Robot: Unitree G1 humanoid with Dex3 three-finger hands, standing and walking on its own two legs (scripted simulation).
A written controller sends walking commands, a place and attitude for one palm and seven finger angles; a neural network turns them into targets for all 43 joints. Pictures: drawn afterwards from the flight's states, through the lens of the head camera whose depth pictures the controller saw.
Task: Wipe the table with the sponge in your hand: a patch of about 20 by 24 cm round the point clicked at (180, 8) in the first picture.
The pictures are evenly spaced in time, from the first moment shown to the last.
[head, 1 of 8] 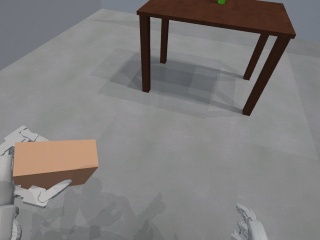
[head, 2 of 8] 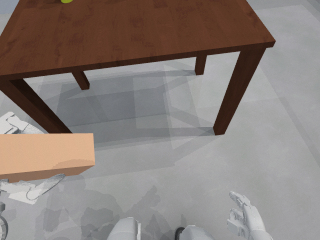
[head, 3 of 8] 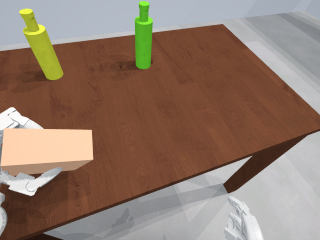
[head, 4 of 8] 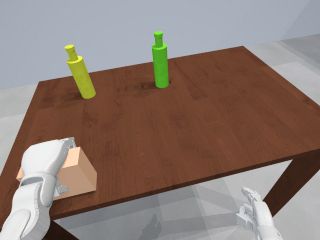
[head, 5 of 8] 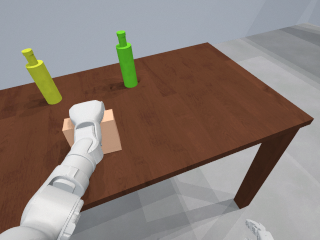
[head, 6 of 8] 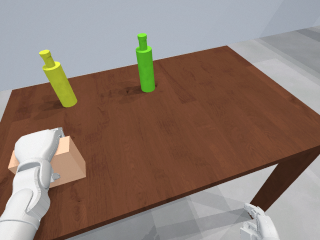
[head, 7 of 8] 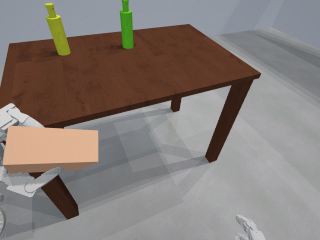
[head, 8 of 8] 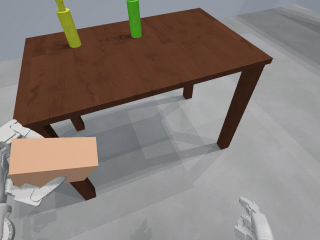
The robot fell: no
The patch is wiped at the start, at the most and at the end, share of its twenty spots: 0.00 0.95 0.95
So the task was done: yes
